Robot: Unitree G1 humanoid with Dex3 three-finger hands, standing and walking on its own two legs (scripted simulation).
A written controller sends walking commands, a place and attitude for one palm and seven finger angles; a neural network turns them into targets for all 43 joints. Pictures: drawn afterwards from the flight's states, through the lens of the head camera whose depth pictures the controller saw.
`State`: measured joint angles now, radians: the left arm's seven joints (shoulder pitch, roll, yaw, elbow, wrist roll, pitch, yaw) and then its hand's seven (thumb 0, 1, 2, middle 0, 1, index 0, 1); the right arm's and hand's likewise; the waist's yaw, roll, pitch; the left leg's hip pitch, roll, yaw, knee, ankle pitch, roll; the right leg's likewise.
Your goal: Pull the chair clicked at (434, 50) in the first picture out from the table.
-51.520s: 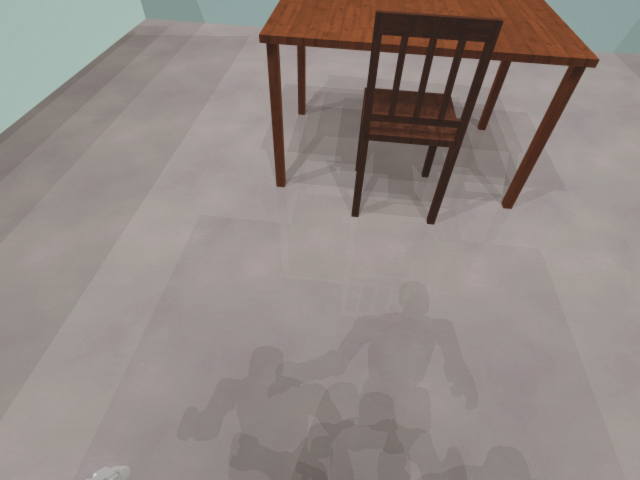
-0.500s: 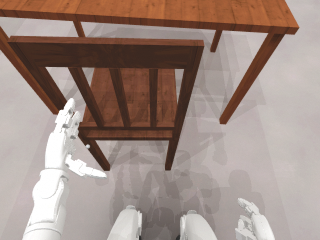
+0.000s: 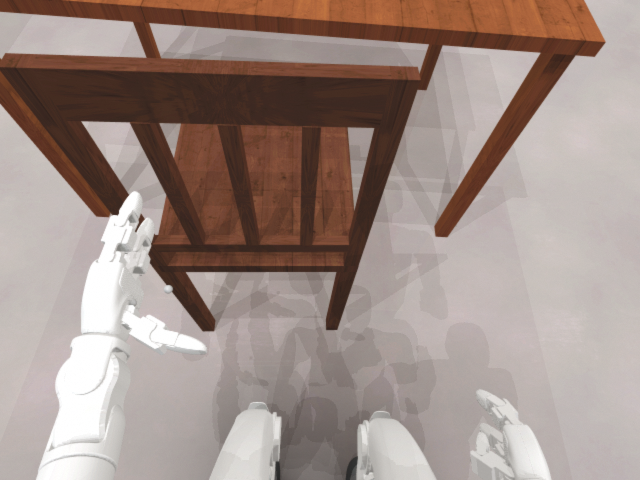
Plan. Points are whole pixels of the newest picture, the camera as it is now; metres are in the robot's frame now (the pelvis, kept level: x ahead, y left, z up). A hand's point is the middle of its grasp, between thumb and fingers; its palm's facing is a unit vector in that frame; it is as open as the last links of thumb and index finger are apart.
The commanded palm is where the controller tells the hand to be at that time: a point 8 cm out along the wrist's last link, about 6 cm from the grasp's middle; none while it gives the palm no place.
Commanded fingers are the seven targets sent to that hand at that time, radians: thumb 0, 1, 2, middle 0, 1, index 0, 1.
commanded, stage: aim the fingers beside a spindle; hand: left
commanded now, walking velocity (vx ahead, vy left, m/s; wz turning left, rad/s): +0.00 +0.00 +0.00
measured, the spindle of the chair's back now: (243, 192) +0.48 +0.13 +0.01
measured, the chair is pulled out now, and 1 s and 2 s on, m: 0.18 0.18 0.18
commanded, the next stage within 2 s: push the fingers through the gap in 0.18 s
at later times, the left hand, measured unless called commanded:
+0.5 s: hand (168, 274) +0.35 +0.20 +0.02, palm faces +0.06 -1.00 -0.05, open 16.9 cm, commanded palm +0.32 +0.23 +0.03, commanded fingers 0.00 -0.50 0.30 -0.06 -0.08 -0.06 -0.08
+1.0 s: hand (183, 240) +0.39 +0.19 +0.02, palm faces +0.03 -1.00 -0.03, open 16.9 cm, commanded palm +0.38 +0.24 +0.03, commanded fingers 0.00 -0.50 0.30 -0.06 -0.08 -0.06 -0.08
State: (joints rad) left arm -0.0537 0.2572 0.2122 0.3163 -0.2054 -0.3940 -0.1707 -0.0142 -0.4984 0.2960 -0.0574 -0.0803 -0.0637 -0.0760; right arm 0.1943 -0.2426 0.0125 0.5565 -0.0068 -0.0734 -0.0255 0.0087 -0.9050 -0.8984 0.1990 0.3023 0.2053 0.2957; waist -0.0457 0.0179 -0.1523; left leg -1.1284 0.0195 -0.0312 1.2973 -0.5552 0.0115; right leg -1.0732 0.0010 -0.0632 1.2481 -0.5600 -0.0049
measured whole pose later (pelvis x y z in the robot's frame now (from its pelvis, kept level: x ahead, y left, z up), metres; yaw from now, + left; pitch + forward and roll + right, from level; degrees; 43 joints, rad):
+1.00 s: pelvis +0.00 +0.00 +0.00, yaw +0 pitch +24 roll -3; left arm -0.37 0.30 0.26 0.62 -0.18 -0.38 -0.19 -0.01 -0.50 0.30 -0.06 -0.08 -0.06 -0.08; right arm 0.22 -0.25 0.02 0.62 -0.01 -0.04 -0.03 0.01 -0.91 -0.90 0.20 0.30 0.21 0.30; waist -0.07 0.02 -0.16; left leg -1.16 0.02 -0.03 1.30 -0.54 0.01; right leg -1.11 0.00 -0.06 1.25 -0.55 0.00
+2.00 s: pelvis +0.00 +0.01 +0.00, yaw -1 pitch +26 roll -4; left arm -0.55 0.35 0.31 0.82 -0.13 -0.45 -0.16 -0.01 -0.50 0.30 -0.06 -0.08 -0.06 -0.08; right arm 0.26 -0.25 0.02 0.62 -0.02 0.03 0.01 0.00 -0.91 -0.90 0.20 0.30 0.21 0.30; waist -0.11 0.03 -0.16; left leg -1.20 0.03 -0.03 1.30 -0.55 0.02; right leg -1.14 0.01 -0.06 1.23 -0.54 0.01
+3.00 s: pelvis +0.01 +0.00 +0.00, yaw -1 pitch +26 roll -3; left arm -0.48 0.31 0.30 0.75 -0.14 -0.44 -0.11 0.01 0.74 0.81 -0.46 -1.44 -0.43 -1.44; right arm 0.25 -0.24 0.01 0.61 -0.02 0.04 0.02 0.00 -0.91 -0.90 0.20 0.30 0.20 0.30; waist -0.10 0.03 -0.17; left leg -1.16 0.03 -0.02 1.27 -0.56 0.02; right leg -1.11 0.01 -0.05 1.21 -0.55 0.00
